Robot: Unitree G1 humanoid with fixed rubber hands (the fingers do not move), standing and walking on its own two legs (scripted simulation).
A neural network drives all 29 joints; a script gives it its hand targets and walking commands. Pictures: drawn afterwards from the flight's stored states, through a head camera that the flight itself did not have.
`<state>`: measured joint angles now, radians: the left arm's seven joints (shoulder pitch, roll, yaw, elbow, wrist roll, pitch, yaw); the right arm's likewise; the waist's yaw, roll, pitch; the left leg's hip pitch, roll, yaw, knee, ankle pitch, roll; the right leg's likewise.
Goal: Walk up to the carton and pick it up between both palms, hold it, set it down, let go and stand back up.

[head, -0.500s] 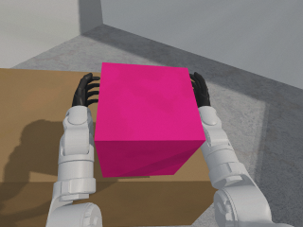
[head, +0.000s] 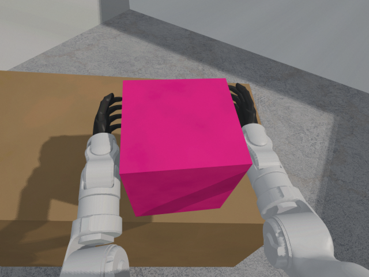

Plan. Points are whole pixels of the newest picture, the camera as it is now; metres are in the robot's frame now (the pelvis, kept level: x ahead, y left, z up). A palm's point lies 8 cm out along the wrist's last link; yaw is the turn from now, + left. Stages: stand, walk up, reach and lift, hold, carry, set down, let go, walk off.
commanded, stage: set down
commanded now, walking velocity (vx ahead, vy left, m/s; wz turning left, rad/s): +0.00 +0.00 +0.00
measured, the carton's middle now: (177, 152) +0.37 +0.02 +0.05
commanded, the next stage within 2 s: none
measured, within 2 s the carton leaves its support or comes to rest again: rests again in 1.18 s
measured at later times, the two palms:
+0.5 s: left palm (110, 136) +0.39 +0.17 +0.08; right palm (241, 119) +0.44 -0.13 +0.09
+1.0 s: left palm (114, 143) +0.39 +0.17 +0.04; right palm (237, 120) +0.46 -0.13 +0.07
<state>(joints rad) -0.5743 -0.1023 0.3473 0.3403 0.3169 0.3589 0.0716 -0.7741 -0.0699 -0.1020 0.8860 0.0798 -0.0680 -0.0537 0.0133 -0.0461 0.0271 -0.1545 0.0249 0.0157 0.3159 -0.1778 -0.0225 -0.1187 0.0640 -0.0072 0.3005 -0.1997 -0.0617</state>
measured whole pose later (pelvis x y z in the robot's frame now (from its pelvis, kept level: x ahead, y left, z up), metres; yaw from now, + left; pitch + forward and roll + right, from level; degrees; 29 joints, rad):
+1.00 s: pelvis +0.01 -0.01 +0.00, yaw +0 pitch +14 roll +1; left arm -0.64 -0.14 0.47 0.64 0.31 0.10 0.14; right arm -0.90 -0.10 -0.22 1.12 -0.06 -0.17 0.04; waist 0.06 -0.02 -0.09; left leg -0.40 0.03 0.02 0.32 -0.14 -0.03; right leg -0.37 0.06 -0.01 0.32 -0.19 -0.08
